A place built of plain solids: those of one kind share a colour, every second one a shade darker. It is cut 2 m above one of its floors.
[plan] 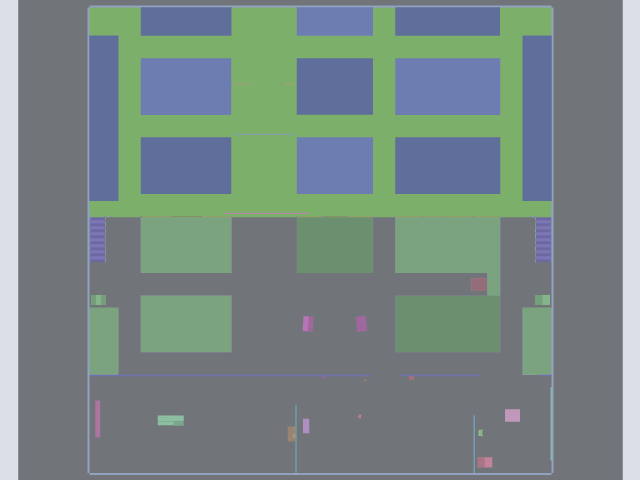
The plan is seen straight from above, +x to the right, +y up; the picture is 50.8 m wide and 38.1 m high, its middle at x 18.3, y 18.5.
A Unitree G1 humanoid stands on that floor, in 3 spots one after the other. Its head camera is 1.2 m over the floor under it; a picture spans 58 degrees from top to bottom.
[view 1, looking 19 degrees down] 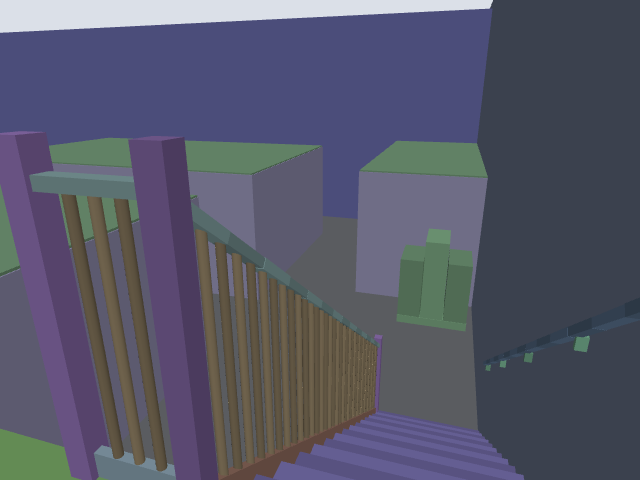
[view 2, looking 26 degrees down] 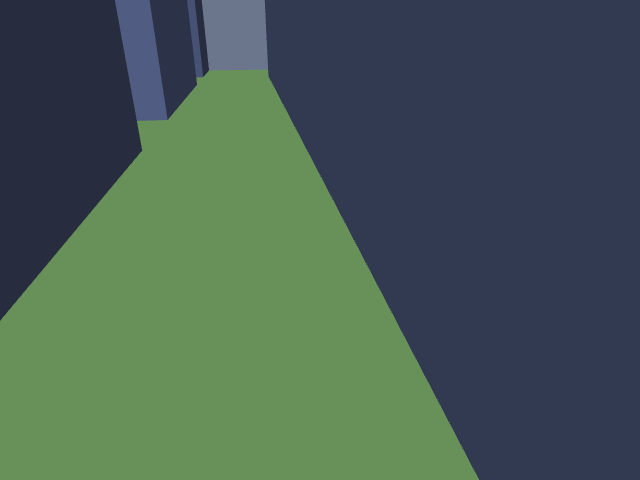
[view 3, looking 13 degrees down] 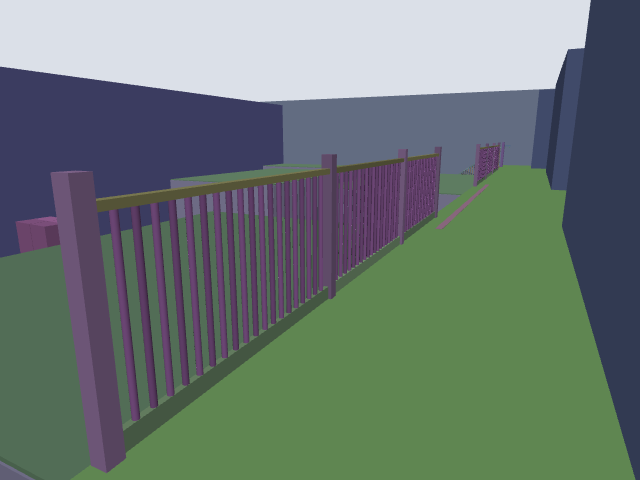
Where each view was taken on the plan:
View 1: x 0.61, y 21.21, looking -73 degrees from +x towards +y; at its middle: ground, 12.19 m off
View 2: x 33.79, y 21.71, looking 81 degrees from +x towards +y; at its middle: slab_deck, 2.74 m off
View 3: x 23.39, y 21.71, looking -154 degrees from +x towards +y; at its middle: deck_edge_guard_bal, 3.16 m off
